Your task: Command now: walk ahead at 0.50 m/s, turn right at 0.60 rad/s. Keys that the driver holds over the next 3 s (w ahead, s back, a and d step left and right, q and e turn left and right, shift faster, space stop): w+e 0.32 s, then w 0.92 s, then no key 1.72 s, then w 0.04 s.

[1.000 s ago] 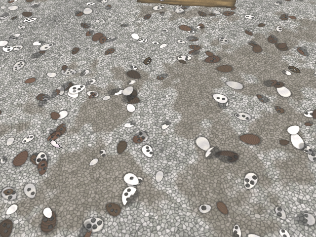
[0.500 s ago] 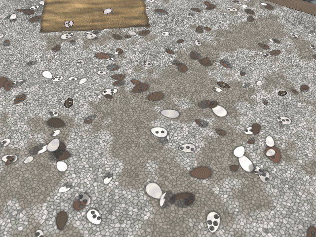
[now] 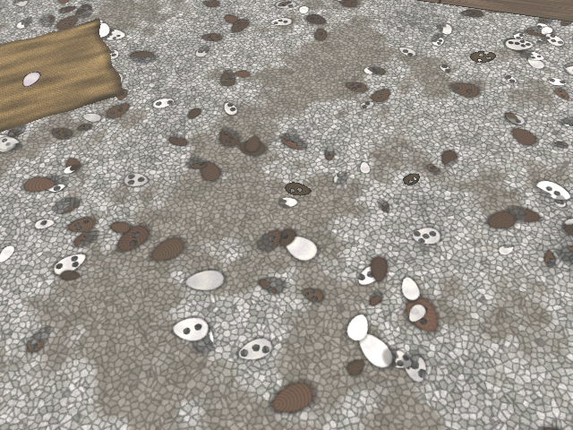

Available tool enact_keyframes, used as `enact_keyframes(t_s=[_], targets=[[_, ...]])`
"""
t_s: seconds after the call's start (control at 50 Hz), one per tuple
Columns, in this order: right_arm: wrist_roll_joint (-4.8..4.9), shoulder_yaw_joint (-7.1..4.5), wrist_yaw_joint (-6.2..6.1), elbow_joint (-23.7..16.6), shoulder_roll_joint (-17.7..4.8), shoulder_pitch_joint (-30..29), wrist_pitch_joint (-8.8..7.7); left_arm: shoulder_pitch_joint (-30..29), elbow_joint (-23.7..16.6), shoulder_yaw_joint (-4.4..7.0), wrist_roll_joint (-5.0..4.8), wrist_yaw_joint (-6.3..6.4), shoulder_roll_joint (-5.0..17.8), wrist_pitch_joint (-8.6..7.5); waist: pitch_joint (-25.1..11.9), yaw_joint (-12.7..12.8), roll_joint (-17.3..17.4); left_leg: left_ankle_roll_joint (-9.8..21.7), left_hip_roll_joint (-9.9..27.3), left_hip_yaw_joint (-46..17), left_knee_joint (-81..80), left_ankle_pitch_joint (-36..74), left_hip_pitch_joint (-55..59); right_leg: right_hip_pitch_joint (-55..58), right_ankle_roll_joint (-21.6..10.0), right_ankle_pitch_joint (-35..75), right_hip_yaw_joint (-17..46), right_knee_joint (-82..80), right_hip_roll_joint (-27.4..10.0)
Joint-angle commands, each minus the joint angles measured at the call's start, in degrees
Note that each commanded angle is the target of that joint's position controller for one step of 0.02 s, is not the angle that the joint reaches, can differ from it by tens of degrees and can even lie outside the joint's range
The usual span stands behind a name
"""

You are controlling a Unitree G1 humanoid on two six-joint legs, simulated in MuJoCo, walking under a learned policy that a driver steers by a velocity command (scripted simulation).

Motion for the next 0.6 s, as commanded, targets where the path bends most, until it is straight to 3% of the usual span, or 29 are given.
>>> enact_keyframes(t_s=[0.02, 0.1, 0.18, 0.24, 0.26, 0.28, 0.3, 0.32, 0.34, 0.36, 0.38, 0.4, 0.44, 0.52, 0.6], targets=[[-0.9, -1.34, -0.17, -3.34, -4.99, 0.78, 0.3, -2.16, -4.16, 2.4, 0.0, 1.23, 8.93, -1.43, -5.79, -2.07, -3.15, -2.03, 1.12, -0.62, -7.07, 4.93, -4.93, 5.37, -12.01, 14.11, 16.92, -12.43, -14.58], [-0.62, -0.02, 0.36, -5.28, -2.33, -8.2, 0.29, 0.56, -2.31, 2.81, -0.55, 2.24, 10.13, -0.92, -3.16, 1.27, -4.84, -3.2, -2.32, 0.15, -25.35, 20.78, -0.41, 0.88, -8.43, 7.92, 12.38, -11.81, -10.5], [0.46, -0.67, 1.07, -6.71, -4.33, -11.94, -0.36, 4.1, -0.2, 2.94, -1.17, 2.31, 10.01, -0.51, -2.87, 2.66, -6.03, -2.12, -4.15, -1.72, -33.01, 23.37, 3.29, 3.48, -6.72, 1.65, 17.17, -8.3, -12.2], [0.64, -1.81, 1.19, -6.4, -6.18, -8.97, -0.91, 3.71, 0.2, 2.99, -1.0, 2.45, 9.47, 0.01, -3.32, 0.58, -8.41, 0.18, -4.39, -1.98, -34.97, 16.24, 7.03, 6.91, -5.23, 1.59, 21.64, -2.97, -13.53], [0.54, -2.4, 0.98, -5.38, -6.65, -5.04, -1.1, 3.18, 0.08, 2.69, -0.9, 2.41, 8.43, 0.23, -4.48, -1.55, -8.7, 1.41, -4.72, -0.92, -36.74, 15.28, 12.25, 6.49, -4.11, 2.85, 21.52, 0.16, -12.13], [-0.13, -3.27, 0.62, -4.53, -8.33, 0.83, -1.4, 3.25, -0.27, 1.78, -0.59, 2.23, 5.86, 0.18, -8.83, -4.39, -7.4, 3.6, -1.84, -2.71, -36.89, 14.56, 22.1, 4.17, -2.1, 3.98, 19.04, 8.75, -8.99], [-0.76, -4.04, 0.13, -3.93, -11.58, 9.42, -1.35, 4.92, -1.31, 0.41, 0.6, 2.22, 2.17, 0.15, -17.61, -6.83, 1.07, 6.79, 8.77, -13.69, -36.48, 11.39, 36.9, -3.4, 0.48, -8.26, 13.35, 26.18, -4.56], [-1.16, -4.93, 0.75, -1.85, -15.21, 12.49, -0.59, 12.14, -3.15, -0.05, -1.9, 2.2, 1.24, -0.45, -22.1, -2.78, 21.62, 15.45, 19.49, -43.19, -45.31, -6.74, 49.62, -22.98, 3.48, -25.8, 8.32, 43.3, 0.29], [0.0, -3.64, 1.04, -2.98, -9.07, 10.49, -0.46, 10.45, -0.88, 1.01, -2.38, 2.5, 7.16, -0.36, -16.44, -4.39, 12.1, 14.24, 18.16, -43.98, -48.21, -18.22, 45.96, -28.25, 4.51, -21.72, 10.44, 49.66, -3.64], [0.17, -2.81, 0.8, -3.0, -6.11, 8.46, -0.11, 4.51, -1.3, 1.63, -1.77, 2.42, 9.23, -0.12, -10.09, -5.52, 6.76, 12.09, 15.72, -33.88, -48.39, -14.73, 39.46, -28.9, 4.73, -16.32, 8.76, 50.2, -5.27], [-0.46, -2.33, 0.79, -3.07, -5.19, 6.18, 0.15, 1.48, -1.64, 1.49, -1.04, 2.54, 8.4, 0.0, -7.02, -4.6, 2.64, 11.23, 13.11, -26.79, -48.66, -6.34, 33.04, -26.52, 4.84, -12.7, 7.33, 48.66, -6.9], [-0.75, -2.01, 0.74, -2.44, -4.12, 4.99, 0.3, -0.73, -2.27, 1.5, -0.49, 2.39, 7.44, -0.2, -4.23, -3.87, 2.27, 11.59, 10.98, -21.82, -49.53, 0.44, 28.45, -25.54, 4.77, -10.39, 7.44, 45.58, -8.12], [-0.87, -1.64, 0.55, -1.58, -3.01, 4.71, -0.15, -0.14, -2.12, 1.16, -0.9, 1.84, 5.25, -0.17, -3.9, -2.15, 4.76, 11.78, 8.51, -15.52, -51.67, 7.43, 24.56, -21.53, 4.54, -8.51, 6.51, 41.21, -9.59], [0.33, -2.33, 0.32, 0.79, -5.69, 6.6, -0.53, -4.37, -3.22, -0.09, 0.08, 1.4, 2.49, -0.34, -2.98, -2.22, 3.06, 14.27, 9.29, -9.76, -54.77, 16.93, 24.84, -23.45, 5.46, -4.06, 3.94, 30.09, -10.82], [0.98, -2.5, 0.03, 2.41, -7.52, 8.35, 0.43, -11.34, -4.23, -1.11, -0.1, 0.22, 1.15, -1.5, -1.85, -4.6, 2.73, 12.52, 6.98, -2.69, -55.52, 20.37, 24.36, -19.3, 5.71, 7.31, 0.46, 15.59, -10.38]])
Next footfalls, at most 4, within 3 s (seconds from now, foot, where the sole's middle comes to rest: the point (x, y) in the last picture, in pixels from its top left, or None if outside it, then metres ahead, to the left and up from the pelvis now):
0.28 left None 0.36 0.14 -0.78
0.78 right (395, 381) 0.55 -0.19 -0.78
1.30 left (333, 250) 0.92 -0.05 -0.78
1.70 right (424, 267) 0.86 -0.29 -0.78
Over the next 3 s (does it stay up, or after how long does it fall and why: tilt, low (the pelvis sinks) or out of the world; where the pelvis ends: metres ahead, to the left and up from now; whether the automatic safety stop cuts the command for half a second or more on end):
stays up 0.86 -0.15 0.00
